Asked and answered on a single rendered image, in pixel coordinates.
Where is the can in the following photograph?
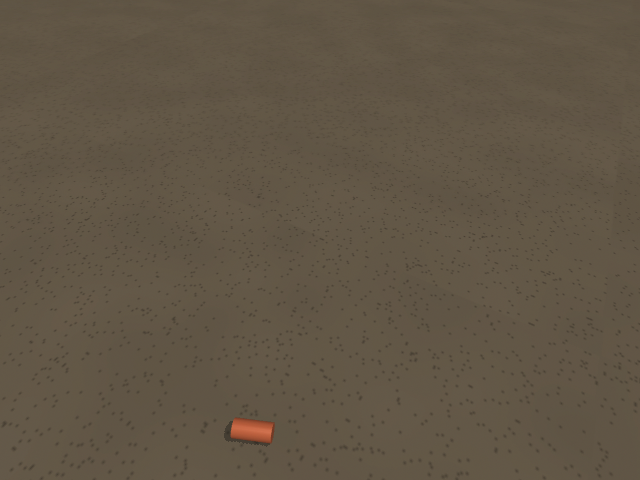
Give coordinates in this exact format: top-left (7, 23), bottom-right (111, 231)
top-left (231, 417), bottom-right (275, 444)

